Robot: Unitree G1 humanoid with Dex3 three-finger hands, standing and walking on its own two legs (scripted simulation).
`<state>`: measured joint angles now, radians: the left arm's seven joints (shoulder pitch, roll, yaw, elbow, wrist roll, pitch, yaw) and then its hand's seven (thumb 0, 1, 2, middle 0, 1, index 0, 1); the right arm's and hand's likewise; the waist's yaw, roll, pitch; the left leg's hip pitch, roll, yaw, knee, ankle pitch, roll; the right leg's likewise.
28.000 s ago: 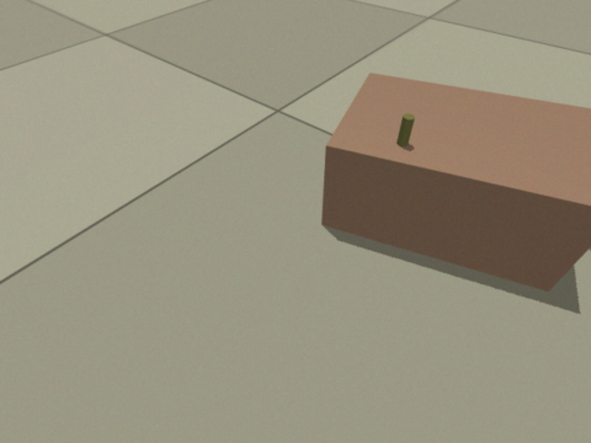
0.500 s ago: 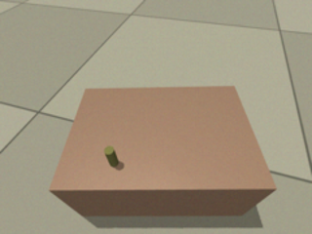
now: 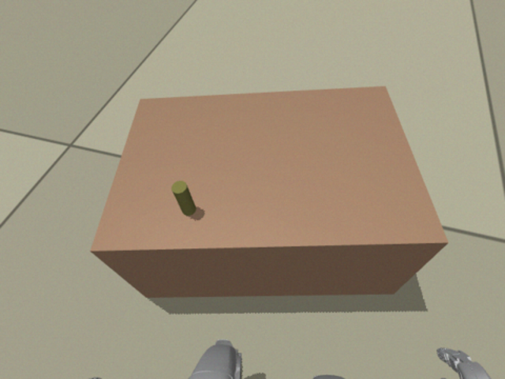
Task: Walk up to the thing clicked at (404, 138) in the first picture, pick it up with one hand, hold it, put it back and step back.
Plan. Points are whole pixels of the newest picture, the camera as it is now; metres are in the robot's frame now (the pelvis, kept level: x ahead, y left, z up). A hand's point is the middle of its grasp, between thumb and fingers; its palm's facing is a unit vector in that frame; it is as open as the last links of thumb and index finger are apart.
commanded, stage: step back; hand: left
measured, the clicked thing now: (184, 198) +0.58 +0.23 -0.23
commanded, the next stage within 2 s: none
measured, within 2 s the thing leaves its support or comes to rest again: neither
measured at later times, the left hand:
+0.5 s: hand out of the picture -0.02 +0.31 -0.13, palm faces +0.09 -0.91 -0.39, open 7.4 cm
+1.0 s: hand out of the picture -0.18 +0.29 -0.11, palm faces +0.01 -0.89 -0.46, open 7.4 cm
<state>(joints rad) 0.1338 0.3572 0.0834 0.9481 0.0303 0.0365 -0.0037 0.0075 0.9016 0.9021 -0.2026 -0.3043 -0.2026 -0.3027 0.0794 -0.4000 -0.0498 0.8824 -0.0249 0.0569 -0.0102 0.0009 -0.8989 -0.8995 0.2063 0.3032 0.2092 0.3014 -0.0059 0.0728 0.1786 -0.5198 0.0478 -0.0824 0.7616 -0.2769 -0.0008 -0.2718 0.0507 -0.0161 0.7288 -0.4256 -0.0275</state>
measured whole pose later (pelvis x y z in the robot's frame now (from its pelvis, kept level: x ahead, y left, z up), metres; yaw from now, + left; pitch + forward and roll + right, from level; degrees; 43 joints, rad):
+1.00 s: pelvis -0.27 +0.01 +0.02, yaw +2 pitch -2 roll +1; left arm 0.17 0.37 0.08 0.82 0.05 0.04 0.03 0.01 0.90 0.90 -0.21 -0.31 -0.21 -0.30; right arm 0.22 -0.42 -0.06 0.90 -0.02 0.07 -0.02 0.00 -0.90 -0.90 0.20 0.30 0.21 0.30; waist 0.01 0.03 0.16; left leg -0.39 -0.08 -0.11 1.00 -0.50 -0.02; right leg -0.33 -0.05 -0.01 0.64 -0.28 0.00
